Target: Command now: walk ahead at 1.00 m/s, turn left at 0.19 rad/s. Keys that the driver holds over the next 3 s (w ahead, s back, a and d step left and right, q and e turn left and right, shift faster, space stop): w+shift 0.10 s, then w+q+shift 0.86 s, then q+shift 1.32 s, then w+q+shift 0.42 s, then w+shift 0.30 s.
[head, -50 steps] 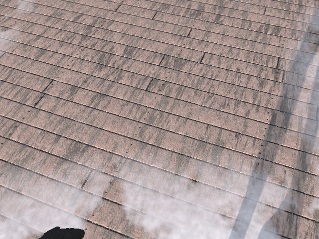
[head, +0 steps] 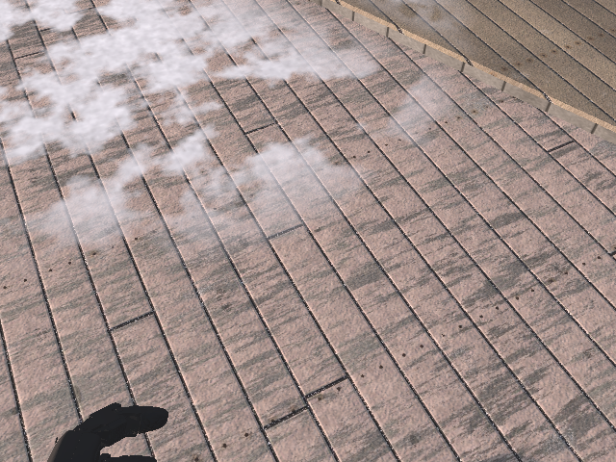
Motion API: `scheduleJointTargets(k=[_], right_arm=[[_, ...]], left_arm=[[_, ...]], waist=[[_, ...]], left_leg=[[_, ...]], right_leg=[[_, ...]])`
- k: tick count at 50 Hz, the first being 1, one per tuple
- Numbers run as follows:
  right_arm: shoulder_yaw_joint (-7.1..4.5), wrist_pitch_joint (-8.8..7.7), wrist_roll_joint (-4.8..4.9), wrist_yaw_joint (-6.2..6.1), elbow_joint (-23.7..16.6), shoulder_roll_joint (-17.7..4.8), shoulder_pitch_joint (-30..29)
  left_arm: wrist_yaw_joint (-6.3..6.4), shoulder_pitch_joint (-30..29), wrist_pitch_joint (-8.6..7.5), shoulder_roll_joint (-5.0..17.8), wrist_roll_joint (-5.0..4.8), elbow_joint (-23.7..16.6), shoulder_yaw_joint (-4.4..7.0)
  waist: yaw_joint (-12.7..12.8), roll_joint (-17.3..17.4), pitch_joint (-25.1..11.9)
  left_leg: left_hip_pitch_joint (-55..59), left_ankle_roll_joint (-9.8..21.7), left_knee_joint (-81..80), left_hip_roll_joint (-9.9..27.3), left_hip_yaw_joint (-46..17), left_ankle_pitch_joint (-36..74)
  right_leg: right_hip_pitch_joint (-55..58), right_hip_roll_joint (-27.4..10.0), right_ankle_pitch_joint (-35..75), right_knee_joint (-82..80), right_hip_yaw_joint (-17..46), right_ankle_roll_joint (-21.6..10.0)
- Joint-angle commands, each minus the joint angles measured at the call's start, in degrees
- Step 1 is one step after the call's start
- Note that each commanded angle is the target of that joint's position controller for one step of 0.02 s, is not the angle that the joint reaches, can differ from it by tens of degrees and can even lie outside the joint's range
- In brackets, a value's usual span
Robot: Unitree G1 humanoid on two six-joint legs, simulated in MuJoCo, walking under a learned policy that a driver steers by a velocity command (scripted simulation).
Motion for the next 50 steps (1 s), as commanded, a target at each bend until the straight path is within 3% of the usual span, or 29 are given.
scheduleJointTargets(k=[1,3,4,5,6,7,8,12,16,19,22,23,24,26,27,28,29,31,34,37,40,43,44,45,46,47,48,49,50], right_arm=[[-2.11,-0.9,-0.94,-0.74,-2.26,-11.14,-1.71],[-2.56,0.44,-2.39,-1.37,-1.48,-13.0,-4.17],[-1.43,0.37,-2.96,-1.53,-2.4,-8.53,-5.74],[0.47,0.13,0.29,-0.75,-5.34,-0.31,1.64],[0.42,-0.34,-1.12,-1.31,-5.34,-4.86,-4.54],[0.18,-0.18,-0.52,-1.21,-5.92,-5.69,-8.79],[0.55,0.06,-1.22,-0.73,-6.13,-5.35,-11.95],[1.56,3.66,-1.85,1.53,-8.05,-0.3,-14.08],[2.38,4.05,-1.77,3.07,-12.86,-0.06,-23.95],[2.96,3.43,-1.73,4.53,-14.84,1.2,-30.26],[2.15,3.21,-1.68,4.2,-13.61,-0.89,-28.97],[1.7,3.34,-0.81,3.84,-12.04,-1.86,-24.59],[1.08,2.9,-1.31,3.44,-10.62,-3.39,-17.18],[-2.51,3.21,-1.26,1.27,-3.81,-9.13,4.74],[-3.71,4.0,-0.68,-0.24,-3.19,-12.76,0.94],[-5.63,5.33,-1.94,-0.34,-5.67,-19.15,-1.69],[-5.71,5.33,-2.09,-0.7,-6.28,-17.05,-1.01],[-4.67,4.41,-1.2,-1.11,-4.25,-11.31,-4.3],[-2.55,2.19,-0.07,-1.28,-5.03,-6.7,-7.94],[-3.01,0.87,-0.57,-0.76,-5.69,-8.7,-7.45],[-3.94,0.69,0.05,0.15,-5.37,-10.31,-5.67],[-4.51,1.08,0.25,0.01,-4.52,-11.69,-3.98],[-4.8,1.1,0.02,-0.04,-5.07,-13.38,-5.49],[-5.24,1.19,-0.18,0.12,-5.07,-15.25,-6.2],[-4.98,0.73,-0.89,0.39,-5.73,-14.73,-10.29],[-2.76,0.14,-1.3,0.05,-7.77,-5.66,-12.0],[-0.92,0.69,1.72,-0.29,-11.8,-1.65,-2.89],[-1.06,1.81,-0.56,-1.27,-9.29,-6.76,-7.0],[-1.66,2.64,-1.42,-1.02,-8.89,-8.19,-11.42]], left_arm=[[0.43,3.75,-0.3,6.82,-0.15,-1.46,2.46],[2.58,21.6,-0.62,10.77,0.0,3.18,4.4],[3.97,32.87,-0.36,14.56,1.1,5.99,5.94],[3.18,31.87,-0.64,19.39,2.47,7.14,7.33],[1.98,27.64,-0.47,13.78,1.18,6.08,6.64],[1.73,21.91,-1.01,10.21,1.0,6.08,5.93],[1.43,20.57,-1.33,7.03,1.29,6.81,5.3],[1.16,20.99,-3.32,2.85,0.33,11.36,3.58],[0.81,18.96,-5.17,4.31,-0.14,12.39,3.77],[1.44,21.85,-5.9,6.33,-1.17,13.35,3.94],[2.89,24.9,-4.51,9.62,-0.98,13.74,4.46],[3.69,24.55,-3.69,11.29,-0.65,12.74,4.8],[4.2,22.73,-2.48,13.95,-0.12,12.04,5.49],[4.28,18.0,-0.7,14.29,1.11,10.72,6.06],[2.93,17.12,-0.96,5.57,2.06,9.13,4.14],[2.41,17.45,-1.88,5.42,-0.98,1.7,3.59],[2.66,12.89,-3.37,7.21,-0.57,0.68,2.89],[2.83,9.52,-4.12,6.77,0.27,1.44,2.35],[2.17,10.1,-0.55,5.77,2.93,1.36,1.84],[1.36,-1.26,-0.15,4.03,2.03,-4.86,0.6],[1.24,-4.2,-0.73,3.32,0.48,-6.45,0.13],[1.86,-3.4,-0.89,5.93,0.19,-6.55,1.11],[2.28,2.79,-0.73,7.36,0.09,-4.76,1.84],[3.1,9.99,-1.25,10.27,-0.13,-3.58,3.15],[4.27,22.54,-1.45,13.51,-0.1,-0.6,4.66],[5.55,34.28,-1.69,16.81,1.9,2.19,6.01],[4.63,26.49,-1.65,20.57,2.97,1.68,6.83],[4.08,19.01,-1.23,13.92,2.4,-0.59,6.35],[3.78,15.26,-1.17,8.56,2.08,-0.59,4.94]], waist=[[6.21,2.41,-6.71],[16.52,5.69,-10.45],[20.79,2.33,-15.77],[13.17,-19.52,-23.31],[14.43,-9.53,-20.62],[11.82,-4.02,-11.0],[11.09,3.06,-6.04],[5.45,0.01,3.24],[4.39,-2.44,6.76],[6.02,-0.77,7.11],[4.81,-3.9,2.42],[2.73,-5.58,-2.4],[-1.68,-7.9,-4.67],[-11.35,-6.22,-14.11],[-4.05,6.97,-9.48],[-0.47,18.38,-19.0],[-1.52,4.99,-17.96],[3.36,-6.02,-4.5],[8.47,-5.91,-0.84],[6.56,-1.62,4.67],[3.44,1.44,2.25],[2.81,1.7,-0.94],[5.68,0.52,-7.67],[10.41,2.95,-9.32],[18.06,2.92,-13.48],[20.35,-6.64,-20.16],[9.88,-26.24,-27.6],[10.03,-15.56,-18.35],[9.84,-6.63,-10.04]], left_leg=[[-7.94,0.77,9.43,12.75,-1.59,71.27],[-13.59,-0.81,35.44,14.77,-0.57,74.17],[-24.56,-1.01,55.79,10.95,1.31,54.33],[-47.06,-3.98,79.76,-1.04,1.22,-5.46],[-52.62,-1.69,81.75,2.17,-1.79,-4.89],[-54.29,-1.59,78.75,6.37,-1.44,1.65],[-51.86,-1.54,74.91,8.56,-0.18,3.64],[-51.19,-2.57,68.83,13.13,0.25,2.93],[-53.87,-3.37,53.18,14.06,5.45,16.19],[-47.12,-1.22,37.83,12.52,13.15,24.94],[-42.92,1.18,32.91,5.46,18.82,22.59],[-38.52,1.52,34.7,2.35,19.76,19.06],[-32.1,2.78,33.32,1.38,18.65,14.05],[-7.02,5.71,28.44,1.57,11.3,10.39],[-0.86,7.22,31.47,10.46,-1.93,9.42],[14.46,20.78,19.26,20.7,-34.72,5.31],[14.25,18.43,11.66,21.29,-39.12,4.12],[-4.22,12.78,7.98,17.07,-28.35,9.09],[-20.49,11.18,6.5,10.87,-18.72,15.03],[-33.02,10.81,2.01,8.04,-16.31,20.12],[-32.97,6.8,2.92,6.82,-15.15,29.9],[-24.12,3.38,8.71,7.49,-16.25,40.79],[-21.22,1.82,15.29,5.9,-15.21,52.48],[-22.65,0.12,28.14,6.88,-15.79,56.53],[-26.61,-0.93,42.01,5.49,-13.93,53.28],[-36.64,-1.16,63.89,1.65,-9.19,14.82],[-51.08,-2.49,75.23,-1.48,-3.27,-11.09],[-55.49,-2.13,77.32,4.03,-0.89,-5.09],[-55.34,-3.08,74.82,6.82,1.07,-0.41]], right_leg=[[24.03,9.33,-2.98,0.36,-3.81,-2.53],[40.18,8.11,-13.2,-2.24,-1.61,-5.23],[53.35,-1.25,-23.52,1.36,7.64,-6.78],[67.41,-17.57,-35.19,-7.6,42.35,-16.71],[63.66,-15.4,-38.24,-15.11,49.4,-14.35],[54.09,-14.82,-35.77,-16.27,37.89,-12.5],[45.43,-12.81,-26.43,-17.28,30.39,-10.93],[29.4,-9.03,-22.05,-25.69,13.28,-6.27],[27.46,-4.79,-3.57,-30.6,-3.66,-3.85],[30.45,-4.43,10.08,-33.33,-10.97,-2.02],[44.49,-4.93,43.65,-25.17,-13.21,-0.04],[47.61,-5.09,58.87,-17.01,-13.91,0.78],[46.92,-6.94,63.03,-5.03,-13.41,0.87],[36.7,-6.19,44.57,27.37,-12.08,0.6],[17.98,2.23,-22.23,46.2,-9.79,1.33],[-3.61,10.07,-35.67,63.09,-0.37,4.24],[-8.64,6.06,-30.31,60.21,6.6,2.79],[-4.51,1.62,-26.65,47.19,6.69,2.49],[3.14,-1.19,-30.14,37.95,6.47,5.19],[7.98,-0.8,-20.6,19.59,2.93,6.85],[17.6,2.08,-1.64,5.56,2.15,5.37],[24.35,5.7,-1.72,-2.43,2.09,3.44],[32.02,8.62,-4.37,-1.53,2.41,2.99],[39.13,8.23,-9.59,-2.62,2.69,2.36],[49.79,5.19,-15.43,-2.23,4.03,1.41],[62.47,-8.88,-30.37,-1.65,16.94,0.26],[68.26,-22.89,-41.1,-15.67,51.17,-5.27],[59.75,-20.59,-42.64,-17.79,50.05,-5.92],[51.33,-17.95,-27.84,-15.76,36.41,-6.01]])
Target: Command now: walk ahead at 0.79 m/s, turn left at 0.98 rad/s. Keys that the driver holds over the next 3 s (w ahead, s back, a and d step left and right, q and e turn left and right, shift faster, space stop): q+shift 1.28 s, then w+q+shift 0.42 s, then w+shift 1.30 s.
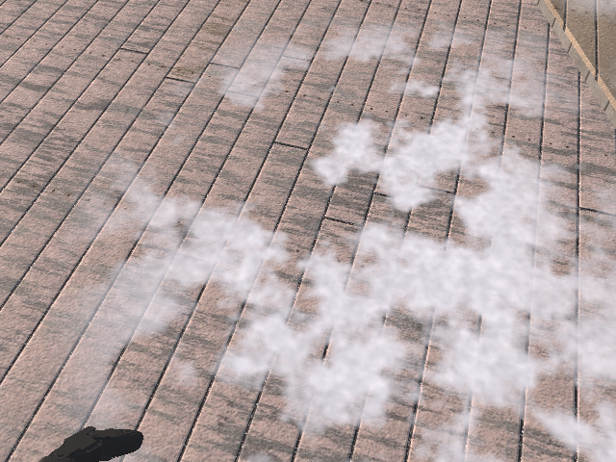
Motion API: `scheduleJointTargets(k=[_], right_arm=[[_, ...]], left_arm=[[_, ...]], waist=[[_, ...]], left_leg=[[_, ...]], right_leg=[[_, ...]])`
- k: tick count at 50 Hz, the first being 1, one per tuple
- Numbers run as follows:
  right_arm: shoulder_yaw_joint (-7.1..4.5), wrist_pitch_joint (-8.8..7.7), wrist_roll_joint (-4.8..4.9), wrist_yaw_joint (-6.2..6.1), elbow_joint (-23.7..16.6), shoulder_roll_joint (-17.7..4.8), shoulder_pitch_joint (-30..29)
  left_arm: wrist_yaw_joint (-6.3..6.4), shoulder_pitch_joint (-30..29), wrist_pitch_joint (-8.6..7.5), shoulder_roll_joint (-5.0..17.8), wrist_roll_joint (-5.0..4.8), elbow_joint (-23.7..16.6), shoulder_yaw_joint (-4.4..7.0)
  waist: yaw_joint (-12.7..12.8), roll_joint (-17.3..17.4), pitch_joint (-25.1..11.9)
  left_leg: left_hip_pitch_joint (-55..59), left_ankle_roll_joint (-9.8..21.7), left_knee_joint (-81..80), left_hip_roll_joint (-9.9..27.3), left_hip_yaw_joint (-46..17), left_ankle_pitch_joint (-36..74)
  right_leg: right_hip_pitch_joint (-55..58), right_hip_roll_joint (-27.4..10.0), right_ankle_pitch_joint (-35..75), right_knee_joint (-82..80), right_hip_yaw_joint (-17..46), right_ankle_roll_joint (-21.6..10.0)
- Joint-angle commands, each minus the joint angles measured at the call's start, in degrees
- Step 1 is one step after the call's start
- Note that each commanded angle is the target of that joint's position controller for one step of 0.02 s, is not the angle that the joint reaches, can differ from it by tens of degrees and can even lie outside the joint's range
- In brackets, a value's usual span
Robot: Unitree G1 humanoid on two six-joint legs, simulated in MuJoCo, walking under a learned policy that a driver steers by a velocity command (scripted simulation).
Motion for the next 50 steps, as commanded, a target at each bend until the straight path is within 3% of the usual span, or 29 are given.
scheduleJointTargets(k=[1,2,3,5,7,9,10,13,14,15,16,17,18,19,21,22,25,27,31,35,38,39,40,41,42,43,45,47,50], right_arm=[[0.06,0.22,-2.04,-0.03,-6.33,-4.29,-8.08],[0.13,1.06,-1.7,0.54,-7.45,-2.21,-7.99],[0.55,2.07,-1.68,1.04,-8.73,-0.58,-8.42],[1.19,3.31,-1.93,1.86,-12.17,1.53,-12.77],[2.0,3.55,-1.73,3.2,-15.0,2.87,-14.37],[2.38,3.37,-1.59,4.57,-14.43,2.84,-12.58],[2.14,3.47,-1.65,4.87,-13.7,2.27,-12.05],[0.35,3.86,-2.54,4.29,-11.74,-1.4,-3.69],[-0.84,3.8,-2.75,3.29,-9.8,-3.35,3.12],[-2.16,4.02,-1.97,1.66,-8.6,-5.74,3.87],[-3.07,3.94,-1.04,0.43,-11.6,-11.49,-0.79],[-4.07,4.11,-0.38,0.8,-14.82,-14.41,0.07],[-3.94,4.8,-0.18,-0.01,-16.41,-11.97,-4.27],[-3.17,5.01,-0.13,-0.58,-15.79,-8.78,-6.51],[-1.94,4.57,-0.12,-0.5,-14.05,-5.21,-8.27],[-1.71,4.19,0.04,-0.31,-13.28,-4.59,-7.33],[-2.34,3.95,-0.84,0.24,-12.26,-6.06,-7.53],[-2.81,4.41,-1.05,0.47,-11.95,-6.85,-6.88],[-3.48,5.39,-0.97,1.04,-11.5,-7.14,-5.69],[-3.92,5.82,-1.1,1.46,-10.77,-7.3,-4.59],[-3.72,5.64,-0.38,1.47,-10.81,-6.65,-6.76],[-3.37,5.34,0.2,1.16,-10.51,-5.29,-5.77],[-2.62,5.16,0.93,0.66,-11.25,-2.25,-2.85],[-3.33,5.2,-0.3,0.43,-11.49,-4.98,-3.11],[-4.31,5.28,-2.18,0.72,-11.02,-9.41,-5.71],[-4.28,5.66,-2.33,1.31,-10.65,-8.5,-4.9],[-3.61,6.81,-1.75,2.61,-9.62,-6.6,-1.98],[-3.01,7.27,-0.74,2.94,-10.14,-6.18,-3.2],[-2.03,7.52,-0.46,3.17,-11.92,-4.93,-8.08]], left_arm=[[-0.23,14.09,0.17,5.42,0.29,1.45,3.24],[-0.12,15.14,-0.07,4.84,0.08,3.2,2.76],[-0.44,17.16,-0.6,4.07,-0.76,5.12,2.54],[-1.16,16.79,-1.51,3.02,-2.56,7.43,2.23],[-0.87,11.24,-1.82,4.99,-3.06,6.74,2.6],[-1.08,5.81,-2.26,6.2,-3.58,5.77,3.2],[-0.91,6.74,-2.18,7.35,-3.79,6.06,3.68],[-0.45,7.71,-1.17,11.72,-5.23,4.94,5.02],[-0.68,6.76,-0.42,11.95,-5.44,3.87,5.2],[-1.06,7.16,0.53,9.86,-5.04,3.56,5.06],[-1.6,14.55,1.96,5.12,-3.12,2.63,3.81],[-0.58,20.08,3.48,7.56,-2.67,-0.25,4.06],[0.08,19.18,3.99,8.41,-1.76,0.4,3.43],[0.29,14.12,4.38,8.97,-1.57,-0.52,3.4],[0.84,12.14,5.34,8.42,-0.58,-0.32,3.34],[0.97,11.81,6.3,8.77,-0.4,-0.27,3.41],[0.7,9.02,6.84,6.45,-1.35,-0.87,2.82],[0.65,5.58,7.2,5.51,-1.91,-2.13,2.55],[0.87,-0.24,7.62,5.48,-2.11,-3.56,2.51],[1.27,-1.82,6.47,5.97,-2.96,-3.34,2.61],[2.32,2.18,5.6,6.83,-3.13,-1.96,3.04],[2.91,2.97,5.22,8.29,-2.89,-1.51,3.52],[3.16,2.26,5.36,13.08,-2.32,-2.66,4.47],[2.62,-1.19,5.64,15.08,-1.71,-3.88,4.71],[2.38,-1.64,5.92,10.75,-2.01,-3.45,3.9],[2.01,-3.01,5.99,8.35,-2.33,-3.43,3.15],[1.78,-4.04,6.01,7.65,-2.31,-3.67,2.74],[1.61,-1.74,5.89,7.41,-2.12,-3.49,2.59],[1.48,4.13,5.69,8.73,-1.85,-1.57,3.27]], waist=[[9.55,-1.25,-5.05],[7.63,-1.75,-4.71],[7.03,-6.25,-4.02],[5.33,-7.86,-1.28],[2.35,-8.58,-0.71],[-0.03,-8.41,-0.96],[0.1,-7.41,-1.81],[-4.06,-5.67,-7.57],[-6.88,-4.35,-10.77],[-6.89,2.65,-9.67],[-0.04,10.68,-8.0],[-0.33,7.87,-24.89],[1.27,1.3,-23.59],[1.96,-1.87,-15.88],[5.34,-3.15,-8.15],[5.48,-1.88,-7.55],[5.73,-4.24,-11.71],[5.01,-3.28,-12.09],[3.16,1.22,-8.33],[1.97,5.18,-6.44],[4.64,6.95,-5.67],[5.01,2.95,-5.98],[3.51,-7.16,-8.84],[3.53,-13.12,-7.01],[3.38,-6.48,-3.85],[1.99,-4.99,-2.64],[1.23,-6.63,-2.51],[2.55,-6.96,-1.83],[5.69,-8.47,-1.33]], left_leg=[[-31.76,-2.36,13.28,8.11,4.65,4.88],[-32.43,-2.89,12.91,8.91,4.98,3.41],[-32.87,-3.48,11.3,10.02,5.35,1.32],[-34.5,-3.58,4.39,10.97,6.29,1.74],[-28.38,-3.74,-7.71,10.71,9.01,10.43],[-15.29,-3.58,-24.03,8.56,13.43,24.71],[-10.72,-3.34,-26.75,6.26,16.26,28.04],[2.33,0.38,-29.23,3.01,16.19,26.05],[9.96,2.32,-30.66,2.51,14.18,25.29],[15.5,4.28,-35.79,4.16,8.92,29.46],[16.48,7.89,-32.16,17.27,-7.49,73.88],[27.96,20.81,-37.14,28.08,-28.7,79.42],[21.68,19.98,-43.22,27.28,-31.78,56.06],[12.99,17.94,-46.43,23.21,-28.1,41.81],[2.33,12.66,-48.67,17.38,-21.5,38.99],[-1.87,11.9,-47.39,15.78,-19.69,48.05],[-3.81,9.12,-45.81,12.36,-17.41,49.13],[-4.74,7.34,-46.73,11.31,-19.64,40.32],[-4.63,4.53,-49.51,9.32,-25.28,18.27],[-2.91,2.89,-47.81,8.35,-28.95,18.63],[-7.38,-1.57,-46.37,5.59,-30.69,14.1],[-12.11,-4.65,-42.78,2.13,-27.54,1.51],[-19.51,-8.21,-31.72,-3.63,-17.55,-10.73],[-25.06,-9.22,-15.79,-6.73,-4.53,-9.26],[-24.0,-9.64,-8.72,-0.97,-2.82,-3.66],[-21.79,-9.44,-4.96,0.08,-1.64,-0.76],[-21.88,-9.75,4.46,1.06,1.33,2.23],[-23.75,-10.38,5.68,2.92,4.0,2.88],[-26.92,-11.43,-0.84,5.79,6.5,2.53]], right_leg=[[31.76,-19.49,16.21,-16.13,23.94,-9.58],[30.07,-18.53,26.14,-15.7,17.16,-9.79],[28.14,-18.77,32.36,-16.14,13.73,-9.46],[25.59,-17.05,40.26,-18.35,5.93,-7.08],[18.58,-14.73,43.62,-21.08,-2.32,-6.25],[12.48,-10.55,38.93,-19.63,-10.81,-4.07],[12.36,-9.57,38.57,-17.94,-12.37,-3.45],[14.51,-12.04,48.4,-1.0,-11.81,-2.78],[11.72,-12.39,42.92,11.03,-10.95,-2.12],[4.2,-6.66,9.69,27.23,-11.88,-0.37],[-4.85,0.01,-29.34,48.65,-12.93,1.65],[-10.77,3.28,-27.85,58.42,0.43,3.7],[-11.69,0.17,-22.47,54.24,5.06,3.18],[-11.42,-1.2,-19.96,47.68,6.1,2.78],[-7.5,-2.31,-17.26,36.96,5.86,2.15],[-3.67,-2.02,-17.3,34.1,5.36,2.21],[0.35,-1.21,-13.64,25.84,5.82,2.24],[0.57,0.12,-10.77,21.57,6.59,1.85],[-0.57,3.04,-8.11,14.25,8.37,0.72],[3.79,6.24,-9.39,4.56,8.99,-0.66],[15.79,7.22,-5.8,-11.58,8.6,-1.33],[22.62,2.83,-2.64,-19.56,10.97,-2.21],[29.27,-11.02,-9.81,-23.54,23.01,-6.64],[24.93,-20.76,-10.03,-26.84,32.98,-12.45],[19.44,-18.88,-3.46,-25.69,27.06,-13.85],[16.58,-15.39,1.88,-23.53,20.49,-12.92],[16.37,-11.53,10.7,-21.17,11.78,-11.99],[18.24,-10.89,15.93,-20.3,7.44,-12.16],[25.33,-11.89,22.56,-18.55,4.4,-12.09]])
Over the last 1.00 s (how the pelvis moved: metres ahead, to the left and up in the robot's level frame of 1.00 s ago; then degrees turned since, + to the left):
1.00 0.18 -0.01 43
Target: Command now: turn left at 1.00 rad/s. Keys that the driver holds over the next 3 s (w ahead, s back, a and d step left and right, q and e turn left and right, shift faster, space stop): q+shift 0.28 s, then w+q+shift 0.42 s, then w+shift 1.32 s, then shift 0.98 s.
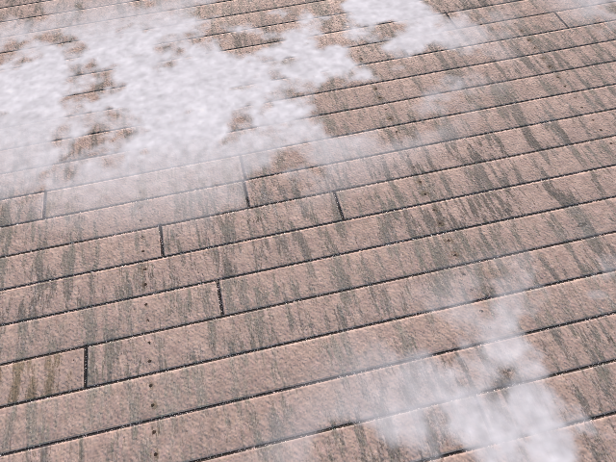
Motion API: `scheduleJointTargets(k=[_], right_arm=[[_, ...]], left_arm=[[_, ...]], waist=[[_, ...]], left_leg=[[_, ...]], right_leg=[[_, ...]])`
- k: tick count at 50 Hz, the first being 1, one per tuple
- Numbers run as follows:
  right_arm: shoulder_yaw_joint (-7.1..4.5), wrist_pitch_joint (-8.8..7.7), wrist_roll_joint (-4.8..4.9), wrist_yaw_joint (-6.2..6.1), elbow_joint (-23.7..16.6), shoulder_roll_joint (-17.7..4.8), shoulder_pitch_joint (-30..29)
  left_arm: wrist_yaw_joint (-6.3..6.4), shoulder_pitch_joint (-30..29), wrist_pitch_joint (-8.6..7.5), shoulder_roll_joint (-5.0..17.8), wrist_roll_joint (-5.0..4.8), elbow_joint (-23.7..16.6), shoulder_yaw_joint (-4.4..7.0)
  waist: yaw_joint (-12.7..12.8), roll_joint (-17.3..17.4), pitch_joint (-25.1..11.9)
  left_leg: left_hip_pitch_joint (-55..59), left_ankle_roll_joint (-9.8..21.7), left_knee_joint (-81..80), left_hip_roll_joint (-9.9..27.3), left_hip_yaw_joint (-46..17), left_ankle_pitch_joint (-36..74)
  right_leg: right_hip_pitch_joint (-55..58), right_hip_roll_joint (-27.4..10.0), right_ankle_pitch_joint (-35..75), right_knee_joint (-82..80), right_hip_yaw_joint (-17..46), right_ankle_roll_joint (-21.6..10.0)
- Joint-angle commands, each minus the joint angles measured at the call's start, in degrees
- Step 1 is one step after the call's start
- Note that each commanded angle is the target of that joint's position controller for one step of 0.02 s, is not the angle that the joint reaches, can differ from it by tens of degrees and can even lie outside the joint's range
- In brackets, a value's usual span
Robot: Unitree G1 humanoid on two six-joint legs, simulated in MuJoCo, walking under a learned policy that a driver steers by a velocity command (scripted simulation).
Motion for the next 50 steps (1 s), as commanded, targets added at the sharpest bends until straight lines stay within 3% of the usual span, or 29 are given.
scheduleJointTargets(k=[1,7,9,11,12,13,14,15,16,17,18,19,22,27,31,33,34,35,36,37,38,39,40,42,44,46,48,49,50], right_arm=[[0.21,-0.19,0.35,0.48,-4.82,-2.41,-2.54],[1.69,0.07,1.13,1.25,-8.02,0.32,-7.32],[1.68,0.18,1.2,1.05,-8.55,0.42,-7.97],[1.35,0.21,0.58,0.59,-8.98,0.0,-7.84],[1.09,-0.09,0.0,0.08,-8.31,-0.14,-5.04],[0.21,-0.79,-0.87,-0.84,-6.55,-2.67,0.49],[-1.14,-1.41,-0.76,-1.92,-6.74,-10.47,1.13],[-3.18,-1.75,1.17,-2.04,-6.87,-14.72,7.09],[-2.28,-1.84,1.06,-1.88,-5.5,-10.96,7.83],[-1.24,-1.52,0.67,-1.88,-5.26,-7.98,4.38],[-0.56,-1.23,0.18,-1.75,-5.88,-6.66,0.16],[-0.09,-1.62,0.31,-1.87,-6.29,-5.9,-1.28],[0.35,-3.61,0.08,-1.27,-5.04,-5.67,0.58],[0.27,-5.26,0.12,-1.07,-3.87,-6.29,4.3],[-0.09,-6.24,0.11,-1.06,-4.66,-7.41,3.66],[-0.06,-6.69,0.38,-0.96,-5.77,-7.31,-0.09],[-0.04,-6.76,0.43,-0.91,-6.15,-7.29,-2.06],[0.39,-7.09,0.35,-0.9,-6.14,-6.01,-2.95],[1.61,-8.05,0.38,-0.81,-5.88,-2.46,-2.89],[3.35,-8.8,1.84,-1.04,-8.34,3.36,-2.31],[3.74,-8.2,1.18,-1.88,-7.62,1.39,-0.56],[3.37,-7.63,-0.21,-1.85,-5.95,-0.92,-1.72],[3.19,-7.48,-1.47,-0.87,-5.15,-1.49,-2.65],[3.5,-7.22,-2.19,1.14,-4.78,-0.28,-3.86],[4.12,-7.07,-2.23,1.67,-5.0,1.03,-7.33],[4.57,-6.98,-1.9,1.97,-6.32,1.36,-9.69],[4.8,-7.1,-1.93,2.11,-8.04,0.89,-14.99],[5.01,-7.17,-2.19,2.26,-8.8,0.95,-18.27],[5.84,-7.31,-1.86,2.79,-10.34,2.06,-20.09]], left_arm=[[-0.11,3.53,-0.81,8.38,0.22,-1.96,2.47],[-1.77,5.07,-1.1,9.9,0.27,-0.76,3.7],[-2.34,5.4,-1.19,10.41,-0.25,-0.49,4.0],[-2.8,6.27,-1.05,10.95,-1.24,-0.27,4.27],[-2.98,5.69,-0.81,11.1,-1.95,-0.3,4.39],[-3.22,6.65,-0.68,10.78,-2.18,-0.09,4.41],[-3.55,9.37,-0.17,5.43,-0.75,-2.09,3.17],[-2.97,3.23,0.61,6.22,1.35,-6.51,2.62],[-2.89,-0.09,0.7,7.98,1.53,-6.45,2.92],[-3.09,-1.61,0.15,8.81,0.83,-6.27,3.32],[-3.35,-1.3,-0.43,10.19,0.69,-5.26,3.9],[-3.65,0.0,-0.58,10.67,1.27,-4.46,4.21],[-4.23,1.38,-0.96,8.59,1.6,-2.53,3.66],[-4.26,-4.85,-1.85,6.9,0.58,-3.85,2.99],[-4.1,-9.37,-2.9,6.53,-0.41,-5.64,2.44],[-3.54,-5.73,-3.46,7.24,-1.25,-4.94,2.61],[-3.03,-1.16,-3.81,8.0,-1.45,-3.72,2.99],[-2.27,6.24,-4.35,9.65,-1.14,-1.64,3.71],[-1.4,15.44,-5.2,13.54,0.47,0.29,4.87],[-0.82,20.55,-5.67,19.5,2.53,0.5,5.86],[-1.36,14.76,-5.53,17.49,2.22,0.06,5.83],[-1.95,10.97,-5.42,11.78,1.71,-0.97,4.52],[-2.42,10.31,-5.63,8.72,1.31,-0.45,3.7],[-2.55,12.19,-6.61,7.33,1.1,1.93,2.96],[-3.27,17.35,-7.79,5.98,0.65,4.92,2.64],[-3.26,17.53,-8.55,7.02,0.14,6.0,2.94],[-3.43,19.07,-9.04,6.16,0.2,7.47,2.52],[-3.6,21.07,-9.15,4.98,-0.04,8.54,2.11],[-3.47,20.19,-9.25,6.45,0.06,8.8,2.32]], waist=[[2.9,-10.43,-3.53],[3.53,-13.37,-6.5],[3.43,-14.3,-7.0],[2.84,-14.41,-7.54],[0.42,-12.37,-8.49],[-3.09,-5.46,-10.54],[0.19,11.26,-10.2],[-5.47,12.28,-15.9],[-5.75,6.54,-13.15],[-4.33,5.79,-6.74],[-2.06,5.89,-2.77],[-0.81,6.98,-1.57],[0.12,3.61,-2.65],[-1.83,4.59,-0.84],[-2.61,4.76,-0.89],[0.29,4.43,-1.59],[3.13,3.45,-2.47],[7.19,0.16,-4.45],[11.53,-7.49,-9.08],[11.6,-23.35,-15.3],[7.02,-20.17,-12.98],[5.35,-11.33,-8.14],[4.58,-6.42,-5.89],[3.98,-7.95,-3.29],[5.34,-8.09,0.02],[4.29,-8.76,0.28],[4.64,-6.88,2.23],[5.46,-5.38,3.2],[4.67,-8.71,3.02]], left_leg=[[-6.4,-1.15,-3.29,2.75,4.65,-1.03],[4.75,0.92,-18.11,5.41,9.7,-3.48],[9.24,2.04,-23.45,4.58,11.88,-3.4],[13.08,3.56,-29.75,3.84,12.35,-3.04],[18.41,4.87,-36.54,3.45,11.72,1.43],[28.78,6.98,-44.85,5.22,4.94,9.5],[37.05,10.87,-46.03,20.82,-17.08,35.43],[37.8,22.08,-46.16,25.72,-27.47,33.03],[38.65,21.54,-49.33,22.25,-24.81,9.88],[32.65,19.68,-53.83,18.56,-22.97,-12.57],[28.08,17.92,-56.49,15.64,-21.86,-18.81],[25.65,17.4,-57.42,13.4,-21.0,-18.77],[24.06,17.34,-57.67,10.88,-20.06,-14.8],[21.16,18.23,-56.61,9.72,-23.02,-11.04],[17.6,17.78,-53.92,9.31,-26.58,-7.87],[11.33,16.02,-52.82,8.8,-27.98,-6.32],[6.5,14.86,-50.38,8.07,-27.87,-5.46],[0.11,13.06,-43.6,5.5,-25.49,-4.72],[-4.7,11.17,-28.64,0.27,-18.02,-2.81],[-13.12,8.78,-9.39,-6.8,-7.21,-12.03],[-17.8,8.96,0.69,-2.01,-4.38,-5.38],[-17.4,9.04,4.59,1.19,-3.64,0.21],[-16.28,8.78,3.91,2.7,-2.96,3.44],[-15.38,8.0,0.87,4.25,-3.08,6.16],[-16.6,8.14,0.17,3.99,-3.34,8.24],[-21.18,7.24,-1.35,3.67,-3.94,10.93],[-22.8,6.38,-6.45,3.56,-2.39,12.53],[-21.01,6.49,-9.89,2.99,0.62,13.1],[-16.76,6.73,-16.19,4.47,3.33,14.9]], right_leg=[[10.77,-14.53,26.46,-4.54,6.48,-8.35],[9.11,-17.62,33.19,-0.99,-1.65,-7.28],[7.71,-18.27,32.61,1.06,-3.81,-5.92],[6.49,-19.8,31.44,5.29,-5.12,-4.05],[3.4,-19.73,29.01,10.49,-6.9,-1.92],[-4.69,-17.47,21.48,21.05,-9.03,1.5],[-21.5,-10.12,-22.7,36.23,-10.83,5.11],[-29.08,-4.01,-28.47,42.69,0.22,7.03],[-32.5,-6.2,-23.59,43.08,4.84,6.5],[-33.18,-6.1,-17.9,40.02,5.58,5.51],[-31.97,-5.81,-13.29,36.84,5.32,5.48],[-29.91,-5.35,-10.71,35.06,5.31,5.8],[-27.28,-3.77,-5.76,31.47,5.2,6.19],[-27.0,-1.95,-1.58,22.1,5.96,7.63],[-19.74,-0.48,-0.64,13.42,7.83,7.04],[-7.75,-0.02,0.33,9.04,8.59,5.81],[1.37,0.3,0.54,6.95,7.95,5.02],[13.36,-0.22,-0.55,4.99,7.58,4.15],[23.99,-6.09,-8.73,2.22,12.26,2.69],[31.16,-21.48,-33.84,-9.55,37.31,-0.83],[23.68,-25.35,-40.95,-13.41,52.3,-3.59],[17.7,-23.55,-38.24,-11.71,46.66,-3.82],[13.9,-20.01,-31.73,-10.39,37.59,-3.62],[10.25,-15.34,-24.59,-12.69,27.01,-3.46],[9.2,-12.57,-14.33,-13.24,19.85,-2.79],[10.45,-14.71,-13.72,-16.22,20.34,-5.72],[10.4,-14.34,-5.73,-18.05,14.62,-6.35],[9.18,-12.26,1.55,-18.69,9.63,-5.42],[6.54,-13.17,2.98,-20.67,8.56,-5.49]])
Over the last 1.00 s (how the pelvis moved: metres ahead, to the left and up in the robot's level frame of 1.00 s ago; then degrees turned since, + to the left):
0.41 -0.04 0.03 57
